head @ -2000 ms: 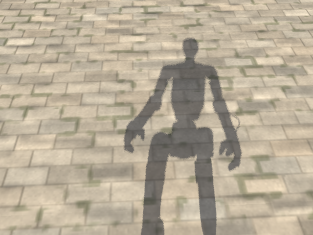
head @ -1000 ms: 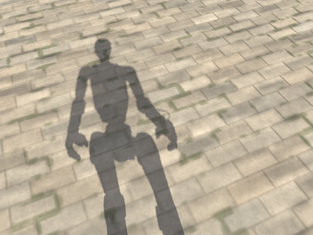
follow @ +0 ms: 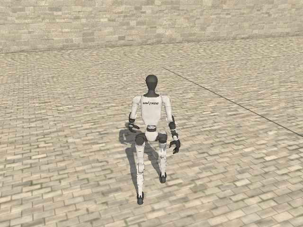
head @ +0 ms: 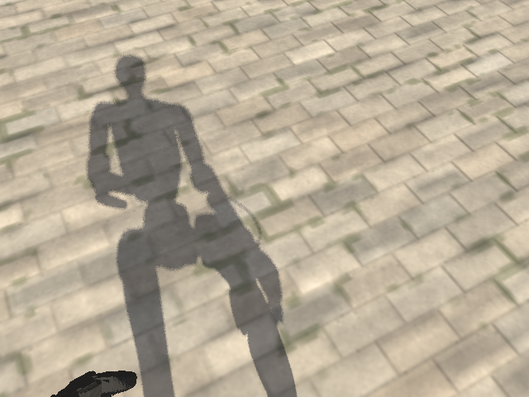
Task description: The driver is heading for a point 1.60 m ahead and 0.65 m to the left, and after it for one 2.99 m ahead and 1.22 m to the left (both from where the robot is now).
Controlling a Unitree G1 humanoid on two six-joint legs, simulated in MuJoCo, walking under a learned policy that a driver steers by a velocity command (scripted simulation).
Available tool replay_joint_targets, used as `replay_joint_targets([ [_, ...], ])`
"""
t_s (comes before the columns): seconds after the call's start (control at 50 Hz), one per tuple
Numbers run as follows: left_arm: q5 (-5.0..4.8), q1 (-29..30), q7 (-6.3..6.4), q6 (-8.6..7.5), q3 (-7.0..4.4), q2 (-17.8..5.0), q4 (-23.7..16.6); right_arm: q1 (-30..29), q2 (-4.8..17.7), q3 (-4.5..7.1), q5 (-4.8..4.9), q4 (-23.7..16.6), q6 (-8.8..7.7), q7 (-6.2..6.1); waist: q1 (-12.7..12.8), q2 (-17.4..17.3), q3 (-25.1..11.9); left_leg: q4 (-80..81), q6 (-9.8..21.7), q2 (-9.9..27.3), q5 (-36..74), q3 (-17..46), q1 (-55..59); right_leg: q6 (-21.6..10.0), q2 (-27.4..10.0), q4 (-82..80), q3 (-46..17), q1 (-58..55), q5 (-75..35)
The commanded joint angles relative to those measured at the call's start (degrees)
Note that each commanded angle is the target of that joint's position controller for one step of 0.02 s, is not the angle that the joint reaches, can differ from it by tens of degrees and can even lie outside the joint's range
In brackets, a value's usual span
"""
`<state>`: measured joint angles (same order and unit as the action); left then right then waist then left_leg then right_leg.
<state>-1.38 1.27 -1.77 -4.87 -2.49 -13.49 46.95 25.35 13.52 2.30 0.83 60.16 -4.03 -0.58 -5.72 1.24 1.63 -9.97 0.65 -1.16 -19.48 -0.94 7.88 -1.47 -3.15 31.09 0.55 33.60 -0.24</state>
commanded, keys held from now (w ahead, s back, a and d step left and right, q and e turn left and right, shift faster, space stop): q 0.88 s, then no key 0.12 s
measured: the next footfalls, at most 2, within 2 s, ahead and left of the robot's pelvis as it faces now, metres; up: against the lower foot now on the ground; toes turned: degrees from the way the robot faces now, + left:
right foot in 0.06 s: +0.22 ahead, -0.13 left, +0.00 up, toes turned -1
left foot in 0.56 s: +0.19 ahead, +0.11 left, +0.00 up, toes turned +21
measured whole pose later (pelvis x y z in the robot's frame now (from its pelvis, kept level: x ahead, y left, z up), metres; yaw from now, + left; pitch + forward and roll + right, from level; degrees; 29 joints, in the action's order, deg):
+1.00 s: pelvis +0.18 -0.01 +0.00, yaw +31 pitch +2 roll +0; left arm -0.3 -4.5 0.4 -0.7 -4.2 -17.2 49.3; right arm 7.9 17.8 4.7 0.5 39.5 2.1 -2.0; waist -0.2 -0.5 1.8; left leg -29.7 1.0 -4.4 -12.9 8.9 -18.5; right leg 2.5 1.0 31.9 -2.6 18.6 14.2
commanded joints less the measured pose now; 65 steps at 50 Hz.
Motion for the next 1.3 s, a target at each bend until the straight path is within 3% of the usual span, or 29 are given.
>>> replay_joint_targets([
  [0.02,0.68,-1.5,-0.15,-1.4,-2.39,-7.7,-3.2,-1.1,10.4,2.17,-0.05,-2.2,0.48,-0.44,7.0,-7.6,0.9,-8.4,6.6,14.3,45.8,5.9,-5.4,-2.4,3.3,-2.2,0.8,-11.0,1.0],
  [0.04,0.98,-10.1,0.23,-1.58,-3.56,-9.9,-0.6,-2.0,9.8,1.92,-0.17,-2.8,0.84,-0.44,11.2,-7.4,-4.6,-18.2,4.6,11.3,50.9,4.8,-7.7,-3.8,4.1,-3.7,1.4,-22.5,-3.4],
  [0.06,2.13,-19.0,0.87,-1.66,-4.43,-13.4,1.2,-2.2,8.2,1.23,-1.0,-4.5,0.82,-0.41,14.0,-4.0,-12.9,-32.4,2.1,7.7,37.3,3.7,-18.5,-6.5,-3.9,0.3,-5.4,-40.0,-17.4],
  [0.08,3.01,-21.8,1.01,-0.99,-4.83,-17.8,1.9,7.5,-0.1,-1.09,-1.48,-4.3,0.41,-0.12,9.5,12.8,-24.5,-55.8,-1.9,-2.1,-11.6,1.4,-37.4,-16.5,-22.3,0.2,-26.8,-60.5,-30.6],
  [0.1,2.38,-22.0,0.87,-0.43,-3.81,-13.6,1.1,7.3,4.9,0.22,0.29,-3.1,-0.17,-0.19,11.2,10.8,-29.9,-65.4,-2.2,-2.4,-19.1,10.1,-38.8,-18.0,-23.2,-5.7,-34.5,-56.6,-24.9],
  [0.12,1.74,-15.6,1.14,-0.25,-2.82,-11.0,-0.2,0.7,8.8,1.59,1.78,-5.5,-0.09,-0.49,10.1,8.0,-19.6,-67.3,-1.9,0.8,-16.2,8.5,-42.8,-15.1,-20.8,-7.7,-24.8,-47.3,-22.0],
  [0.16,1.6,-8.3,1.41,-0.28,-1.46,-6.7,-0.5,-3.7,7.7,2.13,0.9,-6.4,1.42,-1.56,6.8,2.8,-9.1,-63.0,-2.4,5.2,-9.3,5.4,-40.8,-11.5,-15.7,-11.6,-12.3,-30.7,-19.1],
  [0.18,2.39,-6.4,1.29,-0.49,-1.33,-6.1,-0.2,-2.1,6.3,2.4,0.59,-6.5,2.75,-1.83,4.6,4.3,-7.5,-61.1,-2.4,6.8,-7.1,5.4,-36.3,-10.5,-14.0,-13.6,-8.2,-24.0,-16.7],
  [0.26,3.38,-3.6,1.92,-0.61,-1.81,-7.7,0.8,-3.3,4.4,3.05,0.18,-9.9,5.8,-2.24,2.4,4.8,-4.3,-54.6,-2.6,7.1,-2.9,3.5,-34.0,-12.9,-14.1,-19.4,-1.8,-15.1,-8.7],
  [0.38,2.33,-3.5,4.31,1.55,-2.83,-11.0,1.1,-12.3,5.9,3.39,-0.18,-15.6,6.47,-0.59,4.4,3.4,-4.3,-40.4,-2.5,7.9,6.1,1.3,-34.1,-12.4,-15.1,-21.1,3.1,-19.2,1.5],
  [0.48,1.16,-6.2,4.08,3.87,-3.66,-13.3,1.5,-17.2,6.9,3.79,0.03,-19.4,6.99,1.11,6.1,3.4,-4.1,-31.7,-1.1,6.0,0.7,-1.8,-33.4,-10.8,-17.3,-16.0,4.1,-26.8,0.2],
  [0.54,-0.1,-7.5,3.94,4.87,-3.91,-13.0,2.0,-14.8,7.7,4.41,-0.18,-19.8,6.94,1.54,4.0,3.0,-5.1,-18.1,2.0,3.2,9.0,-3.7,-25.2,-5.5,-15.3,-7.0,7.1,-27.2,-0.7],
  [0.56,0.6,-10.8,3.61,4.97,-3.55,-11.0,3.0,-11.9,11.5,5.71,-0.33,-19.3,6.81,0.75,3.9,-2.8,-6.5,-12.9,4.5,4.8,22.3,1.3,-17.8,-1.3,-11.4,1.8,10.4,-23.1,3.5],
  [0.58,3.13,-9.4,2.93,4.47,-2.62,-7.7,0.4,-9.4,19.1,7.46,-0.7,-19.8,6.78,-0.57,5.4,-19.2,-7.8,-14.0,11.6,18.2,47.6,20.0,-6.2,4.2,-3.1,20.0,15.0,-5.4,26.1],
  [0.6,3.07,-3.8,2.98,4.09,-2.54,-7.8,-1.8,-9.1,18.4,6.73,-2.34,-20.8,5.7,-0.23,2.6,-18.1,-10.6,-11.9,21.1,24.1,48.2,30.1,-5.8,6.0,2.7,32.6,5.0,4.0,40.8],
  [0.62,1.77,-1.7,2.85,4.14,-3.19,-10.0,-1.9,-9.5,16.2,6.16,-2.25,-21.0,4.41,0.35,2.1,-10.4,-11.1,-11.5,20.4,21.5,47.4,25.2,-5.6,5.1,1.8,37.9,-0.6,5.7,38.3],
  [0.64,0.74,-2.3,3.05,4.22,-3.18,-9.5,-1.7,-12.2,15.5,6.06,-1.45,-21.2,3.52,0.12,3.9,-8.3,-9.8,-11.9,17.2,18.5,44.1,20.8,-6.5,4.3,1.1,37.6,-2.1,7.1,33.0],
  [0.66,1.1,-3.1,3.58,4.31,-3.35,-9.7,-0.8,-14.8,14.0,5.72,-0.46,-21.8,3.28,-0.17,5.0,-5.9,-9.1,-11.8,14.6,16.6,40.4,18.8,-7.7,4.1,0.3,35.6,-3.1,7.3,29.2],
  [0.8,1.25,-3.2,3.92,4.37,-2.97,-8.2,-1.0,-16.1,13.8,5.39,-0.19,-23.1,4.27,-1.72,5.8,-7.8,-8.9,-10.6,13.3,13.1,32.3,18.2,-13.3,5.7,3.0,20.1,-4.1,-1.2,20.2],
  [0.98,0.94,-7.7,1.9,3.2,-2.96,-8.9,-0.1,-18.9,12.2,4.09,-0.21,-24.1,5.79,-1.65,7.0,-10.8,-8.1,-15.4,9.5,10.0,24.6,22.9,-19.1,3.4,4.3,-3.8,-2.1,-17.7,12.5],
  [1.0,1.45,-8.8,1.7,3.02,-3.12,-9.6,0.2,-17.7,11.3,3.68,-0.24,-23.8,5.9,-1.83,7.3,-9.1,-7.7,-17.1,7.1,8.0,19.7,22.1,-21.1,2.0,2.5,-9.4,-3.2,-22.1,6.0],
  [1.02,2.62,-9.7,1.88,3.01,-3.76,-13.4,-0.2,-15.6,8.7,2.85,-1.08,-23.9,5.81,-1.92,5.9,-0.1,-8.6,-25.5,3.8,2.9,8.6,17.3,-26.5,-1.2,-7.3,-12.0,-12.6,-27.7,-1.2],
  [1.04,3.43,-8.6,2.22,3.41,-4.14,-16.6,-0.3,-13.6,7.9,2.73,-1.01,-24.9,5.22,-1.8,3.2,12.4,-6.2,-33.7,0.5,-6.2,-13.2,10.0,-36.3,-10.3,-16.7,-12.4,-24.1,-29.2,-13.9],
  [1.06,4.03,-8.5,2.22,2.98,-3.47,-14.0,-0.8,-15.2,12.0,3.81,-1.31,-25.0,4.72,-1.89,5.5,11.8,-7.0,-45.2,-1.6,-3.7,-18.7,11.1,-37.0,-17.0,-21.2,-13.9,-29.3,-25.3,-11.1],
  [1.08,3.51,-6.9,2.32,2.69,-3.2,-12.9,-1.5,-15.6,14.9,4.97,-0.36,-23.9,4.77,-1.95,5.5,7.8,-5.4,-51.8,-2.1,-3.0,-15.8,11.8,-37.7,-16.1,-18.2,-14.0,-25.4,-24.5,-7.4],
  [1.12,1.66,-3.9,2.55,2.63,-2.43,-10.5,-1.7,-14.4,12.7,4.89,-0.52,-22.1,5.77,-2.33,4.5,6.2,-3.6,-54.0,-3.8,-2.3,-10.1,12.0,-38.4,-11.5,-12.6,-13.1,-17.9,-24.5,-3.1],
  [1.16,1.44,-4.1,2.82,2.98,-1.62,-8.8,-0.8,-14.2,9.1,3.79,-0.49,-21.6,6.1,-2.12,4.4,6.4,-3.2,-49.1,-5.2,-1.8,-6.7,10.0,-35.0,-10.4,-9.4,-13.1,-12.9,-23.7,-4.2],
  [1.22,1.66,-6.0,3.09,3.84,-1.66,-9.6,0.7,-17.2,5.5,2.0,-0.56,-22.0,5.58,-1.65,6.7,8.9,-4.5,-32.8,-5.8,1.1,-5.9,4.0,-28.0,-9.7,-7.4,-11.7,-9.5,-25.4,-6.0],
  [1.3,0.66,-8.6,2.7,4.26,-1.55,-10.8,2.1,-13.9,7.6,2.56,-0.22,-19.4,5.47,-1.45,5.7,7.7,-4.3,-9.5,-3.5,0.3,9.7,1.3,-16.6,-7.9,-7.3,-9.0,-10.4,-24.2,-6.3],
])
Velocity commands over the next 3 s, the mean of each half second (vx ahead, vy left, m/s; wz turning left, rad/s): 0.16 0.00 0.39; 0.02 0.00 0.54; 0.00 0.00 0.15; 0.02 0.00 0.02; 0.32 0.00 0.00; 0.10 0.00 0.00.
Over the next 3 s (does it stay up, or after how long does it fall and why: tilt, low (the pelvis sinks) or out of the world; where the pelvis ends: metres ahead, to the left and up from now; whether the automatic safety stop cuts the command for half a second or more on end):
stays up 0.45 0.16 0.00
